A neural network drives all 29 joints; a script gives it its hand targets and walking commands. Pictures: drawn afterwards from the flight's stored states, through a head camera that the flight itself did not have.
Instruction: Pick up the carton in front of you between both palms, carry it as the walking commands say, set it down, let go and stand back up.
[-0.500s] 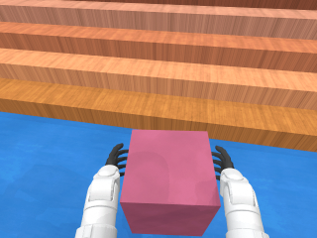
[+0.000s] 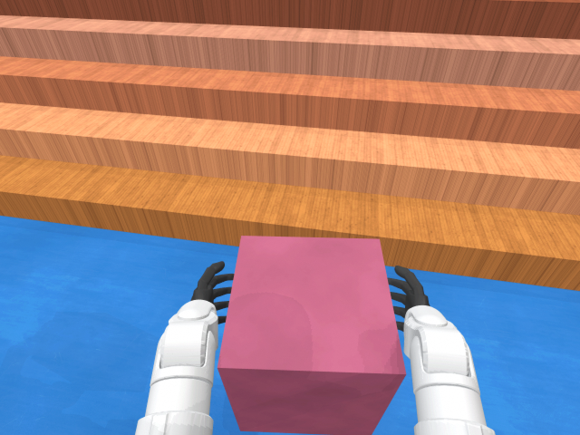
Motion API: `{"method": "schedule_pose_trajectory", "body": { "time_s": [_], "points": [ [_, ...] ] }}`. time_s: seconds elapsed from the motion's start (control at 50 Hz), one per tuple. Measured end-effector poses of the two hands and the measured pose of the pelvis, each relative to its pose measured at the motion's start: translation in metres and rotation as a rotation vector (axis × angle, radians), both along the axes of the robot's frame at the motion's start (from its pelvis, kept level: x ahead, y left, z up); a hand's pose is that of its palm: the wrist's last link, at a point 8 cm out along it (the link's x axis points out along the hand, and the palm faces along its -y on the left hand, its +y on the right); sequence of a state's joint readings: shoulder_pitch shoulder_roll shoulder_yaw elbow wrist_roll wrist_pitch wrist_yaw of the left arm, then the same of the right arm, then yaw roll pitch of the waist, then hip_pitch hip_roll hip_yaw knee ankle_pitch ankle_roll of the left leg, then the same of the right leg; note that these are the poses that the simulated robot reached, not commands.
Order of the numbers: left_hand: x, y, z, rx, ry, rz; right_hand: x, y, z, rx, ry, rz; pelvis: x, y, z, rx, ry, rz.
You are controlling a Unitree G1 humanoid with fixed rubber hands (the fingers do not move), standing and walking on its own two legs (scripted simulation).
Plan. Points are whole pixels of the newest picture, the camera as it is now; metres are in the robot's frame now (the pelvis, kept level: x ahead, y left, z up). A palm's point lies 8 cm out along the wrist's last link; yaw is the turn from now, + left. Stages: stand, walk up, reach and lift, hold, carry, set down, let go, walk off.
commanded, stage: hold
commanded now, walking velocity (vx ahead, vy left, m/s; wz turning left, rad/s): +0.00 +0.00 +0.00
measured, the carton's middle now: (307, 338) +0.29 +0.00 -0.03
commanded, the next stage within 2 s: carry in 0.50 s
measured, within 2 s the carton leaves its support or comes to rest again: neither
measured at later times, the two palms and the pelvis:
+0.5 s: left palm (203, 309) +0.29 +0.15 +0.05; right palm (415, 316) +0.29 -0.15 +0.05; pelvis +0.00 +0.00 +0.00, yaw +0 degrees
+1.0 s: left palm (217, 243) +0.40 +0.15 +0.07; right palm (403, 242) +0.40 -0.15 +0.08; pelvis +0.15 +0.00 -0.02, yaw -2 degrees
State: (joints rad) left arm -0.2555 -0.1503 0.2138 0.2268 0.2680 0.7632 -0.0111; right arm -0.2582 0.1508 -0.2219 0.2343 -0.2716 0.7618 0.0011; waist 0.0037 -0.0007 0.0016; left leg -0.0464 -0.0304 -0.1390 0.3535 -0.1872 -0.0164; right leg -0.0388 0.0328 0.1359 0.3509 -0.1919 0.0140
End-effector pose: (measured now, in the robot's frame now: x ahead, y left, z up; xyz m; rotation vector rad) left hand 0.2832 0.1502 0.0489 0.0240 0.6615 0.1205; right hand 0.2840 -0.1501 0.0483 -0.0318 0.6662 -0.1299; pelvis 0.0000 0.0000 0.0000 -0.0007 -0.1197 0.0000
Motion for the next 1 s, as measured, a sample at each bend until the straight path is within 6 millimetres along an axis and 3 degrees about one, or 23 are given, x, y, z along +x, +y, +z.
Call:
{"method": "schedule_pose_trajectory", "body": {
  "time_s": [0.34,0.62,0.72,0.82,0.88,1.0],
  "points": [
    [0.001,0.000,0.000,-0.010,-0.004,0.005,0.000,0.000,0.000,0.009,-0.004,-0.009,-0.007,0.001,-0.001,0.000,-0.003,-0.001],
    [0.015,0.001,0.005,-0.011,-0.034,0.004,0.013,0.001,0.006,0.009,-0.034,-0.014,0.010,0.003,-0.006,-0.001,0.099,-0.004],
    [0.038,0.001,0.019,-0.039,-0.096,0.019,0.036,0.001,0.021,0.026,-0.097,-0.032,0.033,0.003,-0.015,0.005,0.148,-0.022],
    [0.069,-0.013,0.033,-0.049,-0.116,0.020,0.062,-0.012,0.031,0.046,-0.117,-0.059,0.072,-0.007,-0.018,-0.019,0.187,-0.018],
    [0.084,-0.015,0.032,-0.065,-0.097,0.032,0.079,-0.015,0.032,0.054,-0.098,-0.062,0.097,-0.011,-0.018,-0.010,0.209,0.014],
    [0.115,-0.001,0.022,-0.089,-0.046,0.084,0.120,-0.001,0.027,0.063,-0.047,-0.043,0.154,-0.005,-0.020,0.032,0.218,-0.032]
  ]
}}
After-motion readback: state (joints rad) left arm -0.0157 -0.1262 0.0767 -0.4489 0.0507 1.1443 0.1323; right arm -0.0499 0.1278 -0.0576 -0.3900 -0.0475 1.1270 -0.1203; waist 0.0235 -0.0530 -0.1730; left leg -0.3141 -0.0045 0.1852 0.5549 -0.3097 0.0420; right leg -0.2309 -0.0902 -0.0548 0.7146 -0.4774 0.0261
